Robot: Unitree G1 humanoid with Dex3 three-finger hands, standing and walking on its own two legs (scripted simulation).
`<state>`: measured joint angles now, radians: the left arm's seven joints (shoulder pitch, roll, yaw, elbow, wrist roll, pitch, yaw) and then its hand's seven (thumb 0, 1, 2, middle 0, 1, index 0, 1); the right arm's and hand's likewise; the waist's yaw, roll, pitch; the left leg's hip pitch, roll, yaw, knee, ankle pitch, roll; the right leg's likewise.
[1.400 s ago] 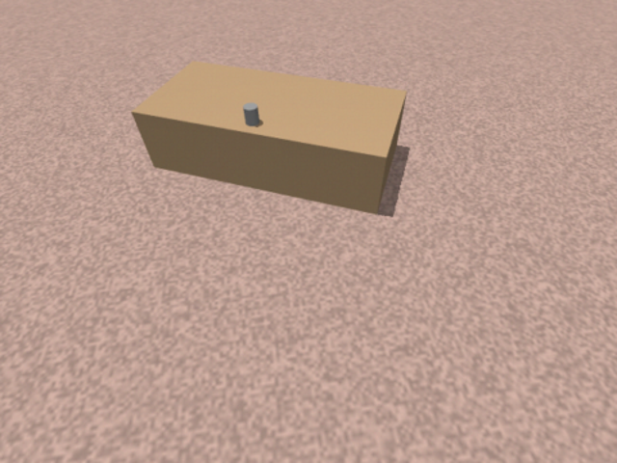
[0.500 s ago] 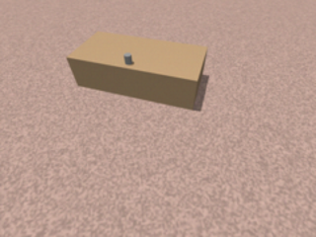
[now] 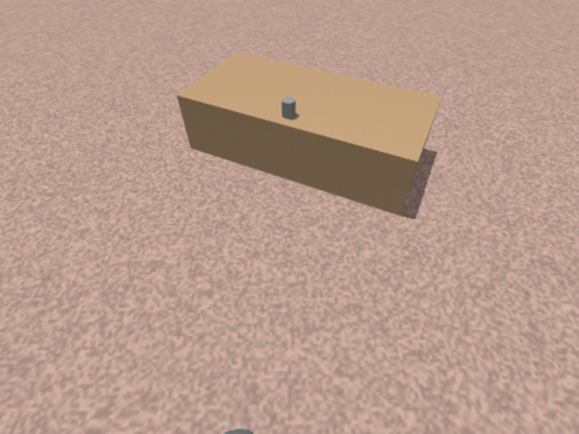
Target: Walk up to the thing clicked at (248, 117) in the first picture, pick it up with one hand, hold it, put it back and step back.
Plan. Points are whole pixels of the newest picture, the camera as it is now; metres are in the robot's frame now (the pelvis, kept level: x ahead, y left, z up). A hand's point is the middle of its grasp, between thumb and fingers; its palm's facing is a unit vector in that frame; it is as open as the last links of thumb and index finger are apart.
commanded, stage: walk up
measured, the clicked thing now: (288, 107) +1.52 +0.09 -0.40
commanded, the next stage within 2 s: none
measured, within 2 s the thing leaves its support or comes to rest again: neither
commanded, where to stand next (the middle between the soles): +0.89 +0.22 m, yaw +4 degrees
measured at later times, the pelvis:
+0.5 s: pelvis +0.21 +0.05 -0.02, yaw +4 degrees
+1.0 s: pelvis +0.41 +0.14 -0.01, yaw +8 degrees
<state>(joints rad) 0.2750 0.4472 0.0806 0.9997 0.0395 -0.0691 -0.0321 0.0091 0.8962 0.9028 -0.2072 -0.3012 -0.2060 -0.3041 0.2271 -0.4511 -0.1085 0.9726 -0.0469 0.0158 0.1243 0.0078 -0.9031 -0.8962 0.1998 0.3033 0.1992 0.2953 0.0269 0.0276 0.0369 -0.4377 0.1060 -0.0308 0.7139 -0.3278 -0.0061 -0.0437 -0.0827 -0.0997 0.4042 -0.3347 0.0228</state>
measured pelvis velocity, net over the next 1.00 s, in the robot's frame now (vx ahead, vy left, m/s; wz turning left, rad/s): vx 0.41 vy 0.14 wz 0.15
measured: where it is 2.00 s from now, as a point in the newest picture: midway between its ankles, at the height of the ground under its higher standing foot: (248, 286)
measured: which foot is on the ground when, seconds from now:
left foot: up 0.00-0.02, down 0.04-0.48, up 0.50-0.86, down 0.88-1.00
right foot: down 0.00-0.06, up 0.08-0.44, down 0.46-0.90, up 0.92-1.00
